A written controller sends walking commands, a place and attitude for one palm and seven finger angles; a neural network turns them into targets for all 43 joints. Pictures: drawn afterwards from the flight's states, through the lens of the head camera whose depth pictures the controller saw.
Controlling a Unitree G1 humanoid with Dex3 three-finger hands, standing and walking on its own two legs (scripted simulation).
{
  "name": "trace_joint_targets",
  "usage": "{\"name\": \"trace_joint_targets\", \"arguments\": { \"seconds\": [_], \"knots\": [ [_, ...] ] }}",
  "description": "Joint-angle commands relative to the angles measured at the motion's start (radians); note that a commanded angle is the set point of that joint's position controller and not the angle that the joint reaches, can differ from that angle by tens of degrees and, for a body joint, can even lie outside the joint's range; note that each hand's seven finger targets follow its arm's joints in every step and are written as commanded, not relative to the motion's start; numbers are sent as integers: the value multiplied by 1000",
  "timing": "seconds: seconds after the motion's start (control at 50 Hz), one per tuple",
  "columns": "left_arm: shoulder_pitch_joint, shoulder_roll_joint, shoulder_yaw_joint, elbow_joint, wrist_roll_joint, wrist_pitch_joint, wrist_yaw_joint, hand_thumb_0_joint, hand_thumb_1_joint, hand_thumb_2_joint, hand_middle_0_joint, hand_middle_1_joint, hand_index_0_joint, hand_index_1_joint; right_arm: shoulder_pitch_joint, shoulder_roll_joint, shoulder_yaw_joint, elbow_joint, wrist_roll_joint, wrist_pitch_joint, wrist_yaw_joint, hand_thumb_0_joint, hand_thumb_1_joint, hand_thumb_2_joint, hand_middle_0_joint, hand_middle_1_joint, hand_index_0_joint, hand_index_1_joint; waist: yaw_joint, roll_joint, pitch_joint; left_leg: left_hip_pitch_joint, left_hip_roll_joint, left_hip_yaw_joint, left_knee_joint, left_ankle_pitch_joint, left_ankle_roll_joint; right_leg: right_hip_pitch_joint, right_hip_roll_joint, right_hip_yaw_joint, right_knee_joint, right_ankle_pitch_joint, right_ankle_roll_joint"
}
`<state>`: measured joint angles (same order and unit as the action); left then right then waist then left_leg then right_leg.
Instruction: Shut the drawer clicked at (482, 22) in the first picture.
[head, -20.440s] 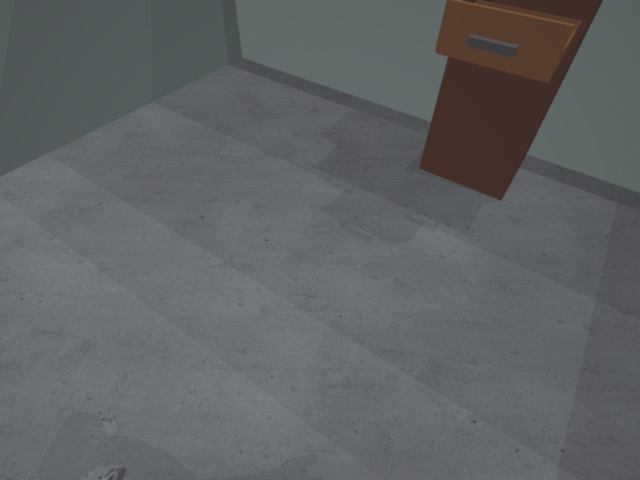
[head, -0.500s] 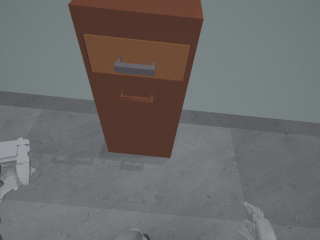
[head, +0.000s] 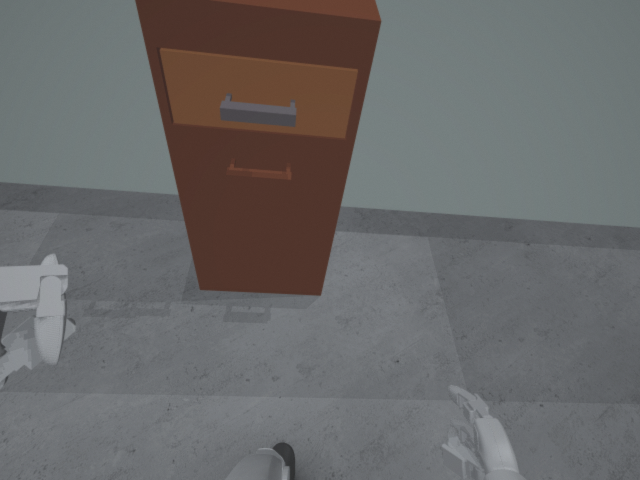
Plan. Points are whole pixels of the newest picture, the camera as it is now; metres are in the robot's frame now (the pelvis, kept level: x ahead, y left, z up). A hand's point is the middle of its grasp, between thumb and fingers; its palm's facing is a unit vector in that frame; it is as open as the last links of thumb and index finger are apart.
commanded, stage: stop stepping back and stand still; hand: left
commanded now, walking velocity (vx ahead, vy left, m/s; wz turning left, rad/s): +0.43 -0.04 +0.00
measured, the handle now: (259, 107) +0.79 +0.18 +0.02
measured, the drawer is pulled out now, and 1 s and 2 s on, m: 0.00 0.00 0.00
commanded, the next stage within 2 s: let the arm hang, fingers relaxed in 0.70 s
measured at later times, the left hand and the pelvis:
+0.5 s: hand out of the picture +0.11 +0.31 +0.19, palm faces +0.37 -0.86 -0.35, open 3.3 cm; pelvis -0.10 +0.07 +0.01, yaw +0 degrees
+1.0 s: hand out of the picture +0.03 +0.30 -0.12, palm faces +0.11 -0.95 -0.29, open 3.0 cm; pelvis -0.12 +0.09 -0.02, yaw +5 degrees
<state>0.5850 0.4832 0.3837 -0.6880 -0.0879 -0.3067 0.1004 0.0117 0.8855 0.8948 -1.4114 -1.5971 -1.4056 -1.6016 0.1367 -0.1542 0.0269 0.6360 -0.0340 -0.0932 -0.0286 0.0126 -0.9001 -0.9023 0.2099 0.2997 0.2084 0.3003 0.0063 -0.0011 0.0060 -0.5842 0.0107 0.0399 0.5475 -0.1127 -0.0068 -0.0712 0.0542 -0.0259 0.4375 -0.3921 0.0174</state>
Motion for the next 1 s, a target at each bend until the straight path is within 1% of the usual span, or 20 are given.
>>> {"name": "trace_joint_targets", "arguments": {
  "seconds": [0.0,0.06,0.1,0.14,0.16,0.2,0.28,0.3,0.36,0.4,0.46,0.56,0.62,0.64,0.7,0.76,0.78,0.88,0.92,0.98],
  "knots": [
    [0,103,122,-102,-12,46,16,0,900,900,-1400,-1600,-1400,-1600,-31,-163,-60,-154,31,-13,-46,0,-900,-900,200,300,200,300,-59,64,38,486,31,-111,54,-184,-23,-580,-145,-9,-77,-184,-109],
    [-71,133,169,-170,-8,48,36,0,900,900,-1400,-1600,-1400,-1600,-51,-190,-61,-176,24,-53,-60,0,-900,-900,200,300,200,300,-11,353,-17,207,139,-415,-591,-751,-130,-187,125,-87,239,-309,-53],
    [7,148,189,-175,-12,54,29,0,900,900,-1400,-1600,-1400,-1600,-31,-165,-75,-178,17,-63,-39,0,-900,-900,200,300,200,300,28,338,-124,130,102,-269,-622,-624,-240,51,175,-129,304,-293,-68],
    [162,162,200,-189,1,39,21,0,900,900,-1400,-1600,-1400,-1600,9,-150,-81,-182,46,-58,-16,0,-900,-900,200,300,200,300,40,70,-178,250,-76,59,-30,-318,-170,-42,-10,-5,-98,-260,-123],
    [197,134,183,-205,1,38,15,0,900,900,-1400,-1600,-1400,-1600,5,-162,-97,-176,60,-36,-13,0,-900,-900,200,300,200,300,25,-305,-59,307,-107,-35,614,-267,-75,-486,-330,372,-298,-326,-198],
    [-12,127,191,-231,10,62,22,0,900,900,-1400,-1600,-1400,-1600,-17,-137,-89,-164,53,-14,-10,0,-900,-900,200,300,200,300,-34,-188,23,81,40,-163,770,-244,-7,-517,-377,336,-247,-305,-258],
    [-143,46,75,-69,55,53,58,0,900,900,-1400,-1600,-1400,-1600,0,-172,-75,-114,31,-66,-54,0,-900,-900,200,300,200,300,-49,7,76,324,36,11,33,-258,26,-412,-218,53,-33,-243,-124],
    [-185,36,56,-76,53,43,66,0,900,900,-1400,-1600,-1400,-1600,22,-183,-73,-111,30,-83,-60,0,-900,-900,200,300,200,300,-50,127,58,359,39,-26,-91,-295,34,-384,-165,7,106,-219,-94],
    [-212,95,96,-139,48,20,63,0,900,900,-1400,-1600,-1400,-1600,28,-161,-65,-129,19,-118,-51,0,-900,-900,200,300,200,300,-54,320,13,348,327,-697,-443,-522,129,-508,-17,38,660,-187,-21],
    [-95,105,121,-245,49,20,55,0,900,900,-1400,-1600,-1400,-1600,-16,-149,-71,-151,21,-120,-18,0,-900,-900,200,300,200,300,-16,157,-35,308,293,-550,-433,-588,82,-449,-52,86,684,-50,-31],
    [116,58,95,-282,48,41,51,0,900,900,-1400,-1600,-1400,-1600,-38,-147,-65,-176,19,-95,9,0,-900,-900,200,300,200,300,9,246,-83,200,198,-266,-456,-552,20,-252,-11,-40,513,16,-37],
    [96,54,90,-128,33,104,72,0,900,900,-1400,-1600,-1400,-1600,-13,-139,-62,-177,5,-32,-32,0,-900,-900,200,300,200,300,-7,233,-73,115,167,-153,-414,-511,-19,36,67,-144,124,-190,-82],
    [19,75,93,-92,33,138,56,0,900,900,-1400,-1600,-1400,-1600,12,-131,-75,-154,26,2,-45,0,-900,-900,200,300,200,300,-24,-144,-50,123,14,36,196,-307,-13,-44,-179,157,-218,-55,-168],
    [-7,95,119,-93,28,136,63,0,900,900,-1400,-1600,-1400,-1600,1,-129,-70,-158,26,8,-42,0,-900,-900,200,300,200,300,-23,-184,-31,53,-9,1,435,-287,1,-159,-359,401,-310,-121,-251],
    [-69,33,68,-24,28,98,58,0,900,900,-1400,-1600,-1400,-1600,-5,-165,-93,-147,41,-26,-37,0,-900,-900,200,300,200,300,-36,-165,41,-39,48,-74,511,-253,-3,-188,-353,388,-256,-190,-256],
    [-143,35,39,-111,50,71,64,0,900,900,-1400,-1600,-1400,-1600,-69,-146,-65,-145,35,-41,-53,0,-900,-900,200,300,200,300,-18,-54,92,156,69,-3,187,-242,24,-231,-303,191,-154,25,-210],
    [-166,-183,-236,756,164,238,-54,0,900,900,-1400,-1600,-1400,-1600,26,-229,-103,82,11,-42,59,0,-900,-900,200,300,200,300,-85,14,79,149,88,52,197,-193,7,-294,-343,-80,144,519,-135],
    [-256,-229,-291,891,124,312,-99,0,900,900,-1200,-1383,-1200,-1383,128,-303,-102,-26,-34,47,14,0,-900,-900,200,300,200,300,-49,-15,-37,340,369,-573,-87,434,289,-531,-68,42,643,-258,-1],
    [-320,-202,-299,1048,107,312,-93,0,900,900,-1120,-1297,-1120,-1297,125,-278,-94,23,-33,53,4,0,-900,-900,200,300,200,300,-43,90,-121,360,336,-494,-88,514,269,-463,-91,88,637,-217,12],
    [-163,-150,-303,1321,109,320,-101,0,900,900,-1000,-1167,-1000,-1167,-15,-213,-70,58,-7,81,1,0,-900,-900,200,300,200,300,79,59,-123,18,138,-197,17,-96,100,0,-97,106,181,24,-5]
  ]
}}
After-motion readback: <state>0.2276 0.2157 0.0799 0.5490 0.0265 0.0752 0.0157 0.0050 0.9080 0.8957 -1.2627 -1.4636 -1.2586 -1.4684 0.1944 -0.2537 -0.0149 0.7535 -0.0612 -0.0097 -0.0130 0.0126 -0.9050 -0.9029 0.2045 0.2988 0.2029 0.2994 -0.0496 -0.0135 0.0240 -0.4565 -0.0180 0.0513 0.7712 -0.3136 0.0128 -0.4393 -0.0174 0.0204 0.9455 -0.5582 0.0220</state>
